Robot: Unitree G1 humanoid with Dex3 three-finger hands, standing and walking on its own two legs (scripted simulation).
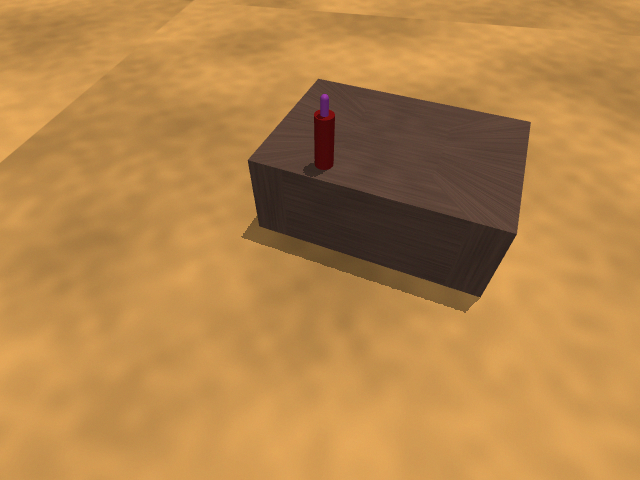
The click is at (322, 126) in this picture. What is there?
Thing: necked bottle
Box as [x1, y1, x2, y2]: [314, 94, 334, 169]
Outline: 322,94 320,97 320,109 314,113 315,165 318,168 327,169 331,167 333,163 334,113 328,109 328,96 326,94
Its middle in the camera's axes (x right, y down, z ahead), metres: +0.02 -0.38 +1.32
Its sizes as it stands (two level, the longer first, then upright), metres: 0.069 0.069 0.272
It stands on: a support 0.36 m high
